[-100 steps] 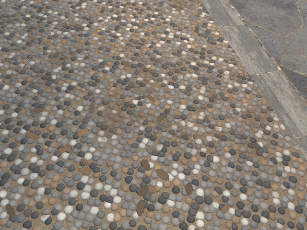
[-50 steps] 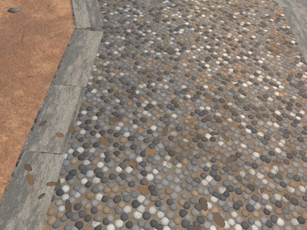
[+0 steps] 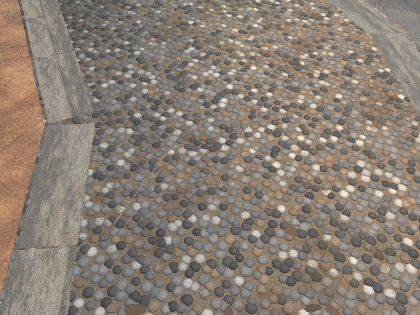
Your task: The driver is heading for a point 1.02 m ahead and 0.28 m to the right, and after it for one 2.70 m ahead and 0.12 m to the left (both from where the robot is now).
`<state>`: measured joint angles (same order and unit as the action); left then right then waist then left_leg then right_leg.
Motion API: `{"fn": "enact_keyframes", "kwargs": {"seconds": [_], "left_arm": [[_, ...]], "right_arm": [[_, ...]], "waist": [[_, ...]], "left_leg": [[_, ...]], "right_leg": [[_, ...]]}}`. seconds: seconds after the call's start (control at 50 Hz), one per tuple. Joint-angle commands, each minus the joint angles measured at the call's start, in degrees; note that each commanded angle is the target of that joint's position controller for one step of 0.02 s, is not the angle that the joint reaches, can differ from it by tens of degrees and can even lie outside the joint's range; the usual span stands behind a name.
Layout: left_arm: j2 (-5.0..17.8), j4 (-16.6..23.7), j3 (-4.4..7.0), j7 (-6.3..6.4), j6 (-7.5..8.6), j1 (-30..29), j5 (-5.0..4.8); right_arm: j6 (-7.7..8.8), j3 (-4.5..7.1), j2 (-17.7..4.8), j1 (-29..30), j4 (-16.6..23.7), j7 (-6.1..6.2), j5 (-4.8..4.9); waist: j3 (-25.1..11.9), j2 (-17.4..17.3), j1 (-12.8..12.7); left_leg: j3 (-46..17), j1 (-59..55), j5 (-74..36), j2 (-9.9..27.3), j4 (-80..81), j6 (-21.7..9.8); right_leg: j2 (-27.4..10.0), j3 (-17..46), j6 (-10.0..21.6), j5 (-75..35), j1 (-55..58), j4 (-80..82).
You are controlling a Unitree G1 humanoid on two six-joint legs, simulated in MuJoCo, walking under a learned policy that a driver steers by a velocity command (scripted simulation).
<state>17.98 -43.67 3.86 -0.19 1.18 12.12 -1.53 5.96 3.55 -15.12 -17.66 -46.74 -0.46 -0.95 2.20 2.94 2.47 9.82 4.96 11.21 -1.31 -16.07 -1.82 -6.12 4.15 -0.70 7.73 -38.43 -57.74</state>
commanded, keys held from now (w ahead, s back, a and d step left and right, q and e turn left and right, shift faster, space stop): w+e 0.64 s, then w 0.36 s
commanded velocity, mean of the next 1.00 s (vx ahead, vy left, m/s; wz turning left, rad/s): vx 0.50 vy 0.00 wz -0.46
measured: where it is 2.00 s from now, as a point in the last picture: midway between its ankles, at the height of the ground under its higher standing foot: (304, 168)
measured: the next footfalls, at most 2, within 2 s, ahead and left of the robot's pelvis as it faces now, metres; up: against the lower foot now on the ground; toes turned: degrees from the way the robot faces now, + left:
right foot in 0.24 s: +0.30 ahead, -0.14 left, +0.00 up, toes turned -12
left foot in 0.74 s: +0.63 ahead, -0.04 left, +0.00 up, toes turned -28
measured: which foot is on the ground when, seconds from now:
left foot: down 0.00-0.26, up 0.28-0.72, down 0.74-1.00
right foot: up 0.00-0.22, down 0.24-0.74, up 0.76-1.00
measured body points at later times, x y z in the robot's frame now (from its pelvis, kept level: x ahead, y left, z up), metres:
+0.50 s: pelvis +0.28 -0.08 +0.00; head +0.31 -0.10 +0.45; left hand +0.43 +0.17 -0.10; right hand +0.39 -0.39 -0.09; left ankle +0.42 +0.09 -0.67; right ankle +0.26 -0.14 -0.75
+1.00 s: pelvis +0.56 -0.12 +0.00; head +0.59 -0.12 +0.45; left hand +0.82 +0.04 -0.10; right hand +0.47 -0.38 -0.12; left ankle +0.60 -0.02 -0.75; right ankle +0.55 -0.28 -0.68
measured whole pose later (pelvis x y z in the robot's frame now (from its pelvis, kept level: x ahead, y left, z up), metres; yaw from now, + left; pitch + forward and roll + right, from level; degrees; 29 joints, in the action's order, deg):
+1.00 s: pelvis +0.56 -0.12 +0.00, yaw -28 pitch +1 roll +1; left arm 16.8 -39.5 2.9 0.1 2.9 11.8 -0.4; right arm 5.5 2.8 -14.8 -19.5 -47.2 -1.2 0.2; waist 1.4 2.5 3.0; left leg 1.0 9.0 10.0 -3.5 -17.7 -2.6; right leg -4.3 3.2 0.3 14.5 -34.3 -55.0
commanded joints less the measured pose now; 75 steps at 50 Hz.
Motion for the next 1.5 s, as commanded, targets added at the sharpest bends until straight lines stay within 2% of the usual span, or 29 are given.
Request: {"fn": "enact_keyframes", "kwargs": {"seconds": [0.02,0.16,0.2,0.24,0.26,0.28,0.3,0.32,0.34,0.36,0.44,0.56,0.64,0.7,0.74,0.76,0.78,0.8,0.84,0.9,1.0,1.16,1.24,1.26,1.28,1.3,1.32,1.38,1.5], "left_arm": [[0.91,3.88,-0.05,-0.97,0.68,-1.42,0.23],[1.49,9.33,-0.05,-3.2,0.66,-10.26,0.39],[3.63,9.4,1.16,-3.23,0.2,-6.33,0.42],[8.96,5.56,4.37,-2.17,-0.35,9.73,0.07],[14.38,4.32,5.68,-0.88,-0.97,14.85,-0.33],[17.52,6.86,5.54,-1.37,0.24,11.31,-0.02],[11.72,7.41,4.04,-1.98,1.22,11.2,0.04],[9.57,6.98,3.34,-1.99,2.05,9.42,0.33],[8.17,7.25,2.84,-1.96,2.47,5.86,0.33],[6.34,7.84,2.3,-1.69,2.56,2.75,0.51],[6.92,8.35,2.26,-0.4,2.87,2.3,0.91],[8.37,6.28,2.64,1.18,1.91,6.86,0.31],[7.95,4.72,2.67,1.39,1.27,9.64,-0.11],[7.28,3.99,2.6,1.63,0.86,9.27,0.38],[4.13,4.43,1.36,1.18,0.87,8.45,0.92],[1.11,5.16,0.17,1.23,1.13,12.59,1.94],[-0.09,4.98,-0.39,1.14,1.74,19.52,-0.33],[5.75,4.04,0.57,1.25,1.91,15.36,-0.97],[6.97,6.23,0.93,1.19,1.98,4.21,0.22],[3.89,6.54,0.63,0.42,2.4,3.95,0.79],[0.71,8.45,-0.84,0.05,2.7,-2.4,1.42],[1.25,11.57,-0.96,-1.73,3.78,-13.91,0.4],[6.26,7.86,1.64,-1.46,3.9,-0.39,1.06],[10.26,5.97,2.85,-0.8,3.63,10.14,1.68],[14.77,5.03,3.67,-0.84,3.25,12.73,1.87],[8.87,5.14,2.32,-0.83,3.11,13.2,1.35],[6.92,5.2,1.49,-0.71,3.31,9.58,1.29],[2.93,5.1,0.3,-0.97,4.17,1.47,2.28],[4.38,1.48,1.24,-0.4,5.9,1.14,2.63]], "right_arm": [[0.79,2.01,-8.61,4.77,3.89,0.8,0.12],[-1.87,3.42,-12.08,0.95,1.27,1.21,2.17],[-2.72,3.96,-13.78,1.97,1.59,1.49,2.74],[-3.29,3.48,-13.05,3.29,2.13,1.64,3.01],[-2.72,1.59,-7.43,0.87,3.44,1.54,0.35],[-0.82,-0.12,-3.26,-2.43,6.63,0.91,0.4],[1.02,1.11,-9.65,5.1,7.19,0.18,2.64],[1.96,1.2,-10.22,8.52,8.65,-0.1,3.84],[2.3,1.0,-9.29,8.51,7.97,0.43,2.7],[2.11,1.39,-9.76,8.1,7.44,0.81,1.12],[-0.07,1.25,-7.84,7.08,7.48,0.69,-0.05],[0.04,-0.14,-4.92,19.16,10.73,0.0,0.58],[1.01,0.43,-6.83,22.23,12.08,-1.01,1.32],[1.76,1.17,-8.34,17.93,10.99,-1.4,1.3],[2.35,2.58,-10.93,7.06,8.74,-0.86,0.19],[2.27,3.45,-14.79,-1.04,8.07,-0.64,-0.52],[1.45,4.24,-16.52,-5.5,4.67,-1.48,0.22],[1.34,2.88,-10.9,-3.79,5.56,-1.63,1.82],[0.59,1.49,-7.54,2.23,6.41,-1.28,1.02],[0.63,0.65,-5.68,4.03,5.56,-0.9,0.38],[0.44,1.44,-9.42,1.47,3.44,-0.33,1.49],[-1.53,1.5,-11.23,-4.97,-0.53,0.01,2.49],[-2.64,1.41,-11.63,-3.59,-0.77,0.59,2.45],[-2.43,0.14,-8.89,-3.11,0.87,0.74,1.08],[-1.33,-2.0,-1.98,-10.17,1.95,0.42,1.1],[-0.46,-0.69,-7.82,-7.27,0.88,0.13,2.42],[-0.03,0.27,-10.53,-2.22,2.5,-0.1,3.68],[-1.18,0.58,-8.64,0.4,2.7,0.14,2.48],[-3.55,0.4,-5.24,2.7,3.65,0.33,2.24]], "waist": [[1.22,-5.67,-1.17],[3.33,-5.29,0.77],[-0.63,-7.35,-2.38],[-9.13,-5.75,-11.36],[-13.15,6.38,-10.53],[-21.8,14.09,-5.01],[-20.23,3.82,-9.5],[-12.3,2.22,-8.64],[-7.75,-3.43,-5.71],[-5.79,-3.31,-3.75],[-4.35,-1.86,-1.63],[-1.51,1.14,-6.12],[-1.3,2.09,-7.01],[-1.89,4.62,-4.91],[-9.43,3.24,0.61],[-18.62,-6.44,1.52],[-21.52,-23.9,-0.79],[-14.68,-14.43,1.12],[-3.8,-5.53,1.1],[-2.18,-8.41,-2.0],[-1.18,-7.08,-0.56],[1.06,-7.55,2.44],[-7.43,-6.85,-6.04],[-15.8,-1.62,-10.2],[-22.59,13.89,-6.84],[-21.15,8.59,-9.37],[-12.54,5.67,-8.91],[-4.24,2.53,-3.76],[-0.47,0.02,-2.23]], "left_leg": [[-3.82,1.67,-14.68,14.76,9.12,-7.76],[0.91,-10.33,-26.15,18.51,3.62,-6.03],[2.38,-11.92,-45.17,18.13,-5.33,-4.74],[4.6,-3.65,-46.08,14.41,-27.97,-1.58],[4.18,13.11,-8.59,9.89,-46.93,1.27],[-7.95,33.8,24.83,-2.37,-63.93,3.8],[-16.0,40.15,21.25,0.98,-65.7,2.52],[-15.18,42.34,15.78,3.21,-62.39,1.06],[-15.16,39.43,11.32,5.89,-57.23,0.89],[-15.27,35.54,8.66,7.41,-52.29,1.37],[-13.77,30.11,3.48,7.64,-43.75,4.47],[-12.59,26.48,-15.54,3.07,-19.62,6.44],[-14.46,24.36,-15.16,1.6,-12.9,4.96],[-13.68,20.53,-9.78,1.96,-11.32,2.18],[-14.58,3.03,-9.69,4.6,-9.89,-2.29],[-28.56,-14.56,-8.98,15.13,-12.05,-7.7],[-54.41,-25.59,7.84,23.96,-3.06,-15.59],[-54.88,-21.42,20.55,22.91,-0.03,-13.62],[-39.16,-7.22,11.25,18.27,1.48,-10.53],[-29.36,0.9,-1.34,13.56,4.75,-10.07],[-21.59,1.96,-10.67,13.22,8.1,-11.38],[-17.24,-3.21,-14.33,14.67,5.44,-8.4],[-13.12,-2.71,-33.85,11.79,-12.36,-4.8],[-10.77,8.07,-21.64,8.84,-29.01,-2.6],[-9.85,30.26,16.58,-1.07,-48.78,0.87],[-17.02,36.91,22.08,0.85,-55.91,0.47],[-16.79,39.99,17.19,3.32,-56.81,-0.15],[-15.9,33.33,6.26,8.47,-50.17,0.87],[-17.54,34.91,-5.98,8.36,-41.08,2.96]], "right_leg": [[-1.16,-0.53,0.06,-8.84,0.95,9.55],[1.4,-6.44,4.26,-3.85,0.22,21.14],[5.39,-9.88,6.67,2.2,7.67,20.81],[10.16,-10.22,10.6,0.07,30.75,25.47],[-0.76,7.3,14.38,-3.5,46.45,25.82],[-12.36,42.68,26.9,13.04,60.67,36.98],[-12.59,41.93,23.71,16.64,59.56,42.63],[-10.9,33.94,21.24,13.63,52.86,42.77],[-8.32,27.3,19.08,6.34,44.41,42.26],[-6.1,22.19,18.04,-0.47,38.23,42.48],[-2.95,14.66,18.12,-14.16,28.97,44.95],[1.56,10.39,13.53,-6.66,25.03,44.04],[-0.7,16.0,12.52,-2.9,29.52,39.63],[-3.09,18.48,11.35,-7.25,33.75,35.17],[1.64,14.84,8.57,-14.6,31.17,21.25],[7.2,10.04,5.75,0.3,20.08,3.98],[12.72,5.94,2.45,26.03,1.65,-11.58],[9.03,8.67,2.38,23.62,-4.43,-16.78],[5.16,4.9,2.4,14.99,-4.31,-14.99],[1.25,2.5,2.11,9.95,1.24,-6.47],[-0.05,-0.71,0.29,1.49,0.41,9.04],[3.15,-2.95,1.7,-7.27,5.89,26.61],[6.17,-5.72,6.28,-4.28,27.83,31.36],[-3.34,4.47,10.04,-6.08,44.7,29.06],[-16.54,30.24,18.93,4.71,61.91,34.42],[-16.44,35.16,18.45,13.07,59.74,38.84],[-14.72,26.63,15.99,11.39,52.67,40.11],[-8.91,11.76,13.01,0.35,35.56,45.64],[-7.8,-1.5,12.63,-10.86,31.06,51.02]]}}
Keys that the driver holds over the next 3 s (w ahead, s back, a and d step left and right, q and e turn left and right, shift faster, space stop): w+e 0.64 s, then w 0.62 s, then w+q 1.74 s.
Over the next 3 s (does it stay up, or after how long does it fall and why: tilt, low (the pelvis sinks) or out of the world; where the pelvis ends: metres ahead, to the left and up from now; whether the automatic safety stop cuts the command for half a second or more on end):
stays up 1.56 -0.30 0.00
